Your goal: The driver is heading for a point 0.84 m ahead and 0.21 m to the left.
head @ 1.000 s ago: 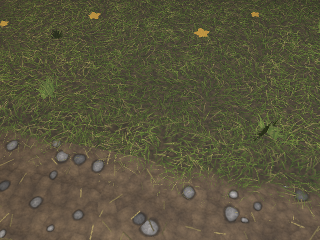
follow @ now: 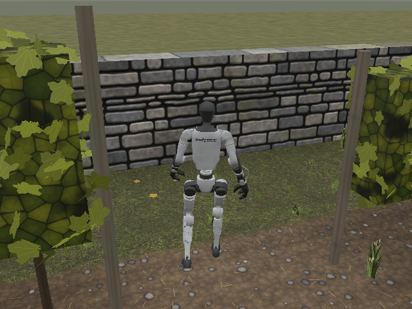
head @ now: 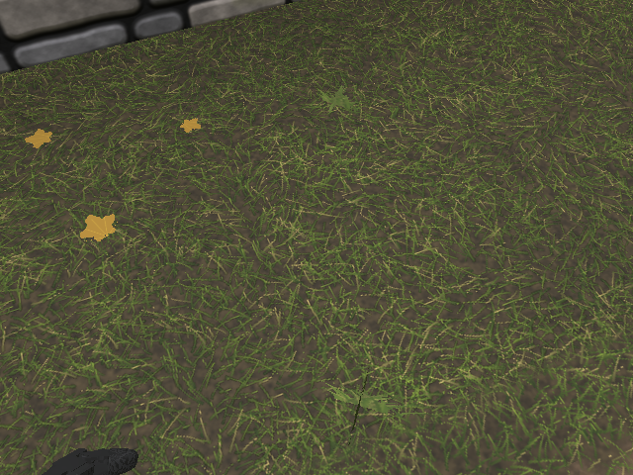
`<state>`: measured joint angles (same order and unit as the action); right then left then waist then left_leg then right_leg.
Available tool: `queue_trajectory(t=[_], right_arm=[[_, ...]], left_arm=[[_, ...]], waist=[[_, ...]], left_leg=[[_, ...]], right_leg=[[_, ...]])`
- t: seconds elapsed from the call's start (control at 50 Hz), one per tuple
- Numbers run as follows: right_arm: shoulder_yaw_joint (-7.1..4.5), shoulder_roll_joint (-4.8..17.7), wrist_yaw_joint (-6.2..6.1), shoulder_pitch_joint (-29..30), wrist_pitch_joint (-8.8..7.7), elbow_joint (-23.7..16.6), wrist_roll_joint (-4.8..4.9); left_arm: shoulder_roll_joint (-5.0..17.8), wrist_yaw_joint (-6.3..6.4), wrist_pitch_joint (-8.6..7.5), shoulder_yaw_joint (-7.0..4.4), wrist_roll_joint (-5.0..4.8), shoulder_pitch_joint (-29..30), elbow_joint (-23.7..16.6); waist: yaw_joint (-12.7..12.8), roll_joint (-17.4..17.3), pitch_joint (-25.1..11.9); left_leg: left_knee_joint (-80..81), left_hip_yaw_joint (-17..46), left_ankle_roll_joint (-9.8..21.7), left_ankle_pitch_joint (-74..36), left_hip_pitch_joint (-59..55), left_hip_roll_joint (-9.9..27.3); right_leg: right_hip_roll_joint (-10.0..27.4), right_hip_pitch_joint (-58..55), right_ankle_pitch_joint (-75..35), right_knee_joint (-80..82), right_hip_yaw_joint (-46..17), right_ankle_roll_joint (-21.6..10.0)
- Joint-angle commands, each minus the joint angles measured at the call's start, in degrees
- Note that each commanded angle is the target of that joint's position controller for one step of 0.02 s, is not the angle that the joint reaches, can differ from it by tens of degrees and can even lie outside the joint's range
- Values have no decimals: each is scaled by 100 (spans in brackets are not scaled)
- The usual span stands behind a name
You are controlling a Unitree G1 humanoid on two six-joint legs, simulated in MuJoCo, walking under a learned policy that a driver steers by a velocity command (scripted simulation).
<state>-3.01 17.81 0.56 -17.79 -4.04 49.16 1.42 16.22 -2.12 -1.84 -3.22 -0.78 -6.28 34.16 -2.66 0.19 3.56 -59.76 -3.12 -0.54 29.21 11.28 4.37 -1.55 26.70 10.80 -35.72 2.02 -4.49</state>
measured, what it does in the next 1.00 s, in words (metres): walks ahead: left foot, then right foot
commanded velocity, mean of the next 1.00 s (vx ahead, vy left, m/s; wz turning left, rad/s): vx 0.50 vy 0.00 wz -0.02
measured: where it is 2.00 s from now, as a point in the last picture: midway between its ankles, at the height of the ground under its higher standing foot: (285, 274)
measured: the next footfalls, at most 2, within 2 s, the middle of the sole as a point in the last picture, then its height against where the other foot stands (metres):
left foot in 0.46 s outside the picture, level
right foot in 0.98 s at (364, 342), level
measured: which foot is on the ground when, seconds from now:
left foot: up 0.00-0.44, down 0.46-1.00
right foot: down 0.00-0.48, up 0.50-0.96, down 0.98-1.00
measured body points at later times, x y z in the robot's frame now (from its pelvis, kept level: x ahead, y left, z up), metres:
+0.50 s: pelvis +0.28 +0.05 +0.00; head +0.32 +0.06 +0.45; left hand +0.31 +0.34 -0.13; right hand +0.48 -0.20 -0.09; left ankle +0.40 +0.15 -0.72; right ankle +0.10 -0.08 -0.69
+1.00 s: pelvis +0.56 +0.02 +0.00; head +0.59 +0.01 +0.45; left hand +0.79 +0.26 -0.07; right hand +0.55 -0.27 -0.13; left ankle +0.40 +0.15 -0.72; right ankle +0.68 -0.10 -0.73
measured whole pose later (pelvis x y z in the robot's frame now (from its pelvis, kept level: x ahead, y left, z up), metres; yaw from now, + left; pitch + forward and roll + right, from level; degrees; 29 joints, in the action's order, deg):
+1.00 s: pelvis +0.56 +0.02 +0.00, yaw +2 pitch +3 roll +1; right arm -3.1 17.1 -0.3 -22.9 -2.4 52.4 0.9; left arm 14.5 -1.7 -5.8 -2.1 -0.2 -1.9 39.9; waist -4.8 0.4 0.8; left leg -25.4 1.9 0.6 25.7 0.7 -0.7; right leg 1.6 26.9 4.3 -27.6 -0.4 -0.9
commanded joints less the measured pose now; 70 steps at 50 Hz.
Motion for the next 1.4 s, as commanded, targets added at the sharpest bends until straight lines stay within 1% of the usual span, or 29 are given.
queue_trajectory(t=[0.02, 0.06, 0.12, 0.18, 0.26, 0.38, 0.42, 0.44, 0.46, 0.48, 0.5, 0.52, 0.54, 0.58, 0.66, 0.78, 0.88, 0.94, 0.98, 1.0, 1.02, 1.04, 1.06, 1.08, 1.1, 1.14, 1.2, 1.28, 1.4], right_arm=[[-98, 729, 14, 626, -293, -722, 84], [-124, 686, 0, 397, -208, -610, -47], [-94, 457, -15, 264, -42, -520, -95], [-51, 332, -25, 806, -17, -680, -152], [32, 164, 74, 1537, -94, -838, -101], [9, 333, 247, 1970, -165, -1071, -70], [-59, 484, 251, 1546, -182, -975, -85], [-164, 648, 216, 887, -184, -780, -102], [-281, 950, 164, -21, -176, -558, -134], [-419, 1535, 132, -632, -152, -477, -235], [-324, 1164, 168, -820, -140, -403, -112], [-219, 872, 155, -464, -140, -447, -57], [-177, 725, 131, -73, -121, -529, -85], [-75, 429, 132, 457, -139, -596, -199], [-98, 530, 109, 500, -230, -486, -168], [-141, 730, -18, 88, -148, -246, -95], [-176, 814, -52, -444, 12, 20, -13], [-244, 927, -108, -343, 95, 36, 6], [-175, 738, -111, -212, 111, -15, -34], [-26, 326, -106, -216, 97, -204, -186], [121, -216, -71, -1057, -20, -275, -68], [-38, 467, -71, -698, -62, -181, 79], [-140, 751, -72, -137, -70, -347, 142], [-146, 673, -97, 99, -46, -393, 104], [-170, 601, -99, 155, -6, -419, 33], [-179, 372, -77, -22, 129, -403, 58], [-162, 176, -76, 189, 271, -574, 17], [-126, 88, 37, 679, 251, -773, -11], [-94, 59, 206, 1463, 194, -1185, -116]], left_arm=[[904, 31, -130, -279, 5, -1234, 41], [617, 42, -181, -181, 92, -792, 0], [656, 75, -299, -190, 72, -751, 131], [740, 155, -314, -206, 76, -939, 323], [863, 210, -274, -225, 38, -1226, 557], [1002, 249, -166, -292, -41, -1573, 949], [1070, 275, -110, -314, -35, -1466, 988], [1039, 287, -71, -292, -18, -1378, 987], [833, 310, -51, -197, 48, -1444, 939], [280, 271, -138, -25, 63, -2174, 794], [330, 248, -252, 0, 34, -2074, 874], [808, 203, -326, -124, -112, -1581, 762], [833, 199, -364, -114, -151, -1135, 638], [766, 234, -321, -152, -11, -914, 612], [464, 267, -146, -105, 39, -1083, 691], [232, 199, -239, -12, 48, 32, 455], [269, 53, -349, -3, -6, 836, 183], [503, 12, -432, -82, 2, 541, 238], [906, 86, -469, -291, 55, -741, 595], [1330, 152, -451, -402, 149, -1748, 711], [1635, 131, -379, -460, 128, -1904, 845], [1014, 140, -362, -323, 94, -1825, 780], [752, 167, -374, -233, 73, -1450, 758], [626, 168, -381, -179, 94, -1046, 749], [472, 159, -396, -139, 108, -778, 766], [361, 162, -462, -130, 150, -515, 829], [531, 199, -519, -201, 151, -490, 977], [731, 267, -465, -267, 157, -563, 1119], [998, 318, -244, -329, -21, -910, 1424]], waist=[[693, 237, -1059], [299, 373, -742], [129, 297, -592], [261, 237, -312], [554, 288, -100], [599, 380, 50], [339, 503, -214], [-22, 455, -628], [-380, 238, -1363], [-203, -1066, -2294], [-337, -1604, -2658], [-359, -1103, -1806], [-256, -676, -1207], [93, -471, -553], [332, -511, -419], [-19, -350, -164], [-251, -342, 63], [45, -500, -96], [710, -400, -950], [1064, 306, -1945], [646, 1909, -2615], [893, 1184, -2226], [889, 852, -1409], [711, 531, -996], [561, 572, -681], [312, 697, -476], [224, 444, -240], [341, 315, -107], [507, 341, -22]], left_leg=[[-1315, 595, 174, -618, 3197, 235], [-815, 652, 99, -1153, 2540, 470], [-327, 585, -92, -1546, 2398, 477], [619, 578, -238, -2413, 2775, 462], [2095, 411, -194, -3545, 2514, 207], [2984, 470, 178, -3022, 2529, 5], [3085, 268, 361, -2589, 1860, -213], [3196, 64, 512, -2607, 939, -421], [2954, 388, 753, -2867, -585, -77], [3113, 2900, 1673, -2051, -2894, 1400], [4116, 4629, 1969, -1146, -3348, 1745], [4249, 3997, 1668, -529, -2789, 1620], [4340, 3266, 1469, -654, -1980, 1418], [4673, 2343, 1326, -1618, -617, 1017], [5149, 1568, 1472, -2612, 5, 835], [5279, 763, 1226, -3087, -294, 563], [4894, 1063, 1208, -3018, -886, 822], [4385, 1362, 1064, -3419, -1129, 982], [2902, 1070, 777, -4235, -634, 491], [1091, 759, 527, -2742, 471, 13], [-669, 595, 214, 445, 2555, -764], [-1286, 1112, 220, 391, 3106, -430], [-1353, 1020, 266, -152, 3341, -188], [-1215, 908, 240, -617, 3149, 45], [-966, 928, 207, -941, 2983, 186], [-726, 924, 154, -1245, 2494, 346], [-331, 904, 39, -1635, 2716, 407], [920, 722, 8, -2737, 2744, 364], [2400, 212, 237, -2799, 2086, -63]], right_leg=[[1759, -3275, -541, 1785, -2706, -1164], [1425, -2230, -1221, 2105, -1986, -1053], [1348, -1764, -1590, 2526, -1533, -1140], [1228, -1787, -1730, 2691, -1119, -1046], [1086, -1853, -1278, 2751, -734, -805], [1579, -2855, -1498, 2275, -928, -638], [1543, -3044, -2648, 1751, -875, -494], [1297, -2951, -3500, 944, -677, -362], [986, -2272, -3068, -360, -433, -166], [131, 7, -817, -2683, -155, 305], [-286, 1006, 2218, -3624, -846, 362], [89, 1616, 2030, -4071, -1023, 287], [403, 1681, 1522, -3894, -805, 221], [818, 1199, 783, -3161, -704, 230], [947, 884, 241, -2511, -593, 441], [810, 977, -1480, -430, -371, 577], [558, 899, -1396, 515, -381, 528], [433, 295, -853, 834, -415, 370], [405, -1758, -877, 960, -315, 68], [1528, -3492, -931, 708, -1438, -288], [2696, -5101, 148, 1293, -3852, -1137], [2507, -4681, 1217, 1741, -4018, -973], [2317, -3952, 1242, 1874, -3130, -726], [2094, -3217, 725, 2048, -2524, -611], [1927, -2666, 305, 2241, -2047, -591], [1715, -2050, -239, 2579, -1323, -542], [1760, -1842, -937, 2824, -652, -639], [1617, -2007, -1274, 2906, 173, -552], [1719, -2545, -3189, 2190, 685, -351]])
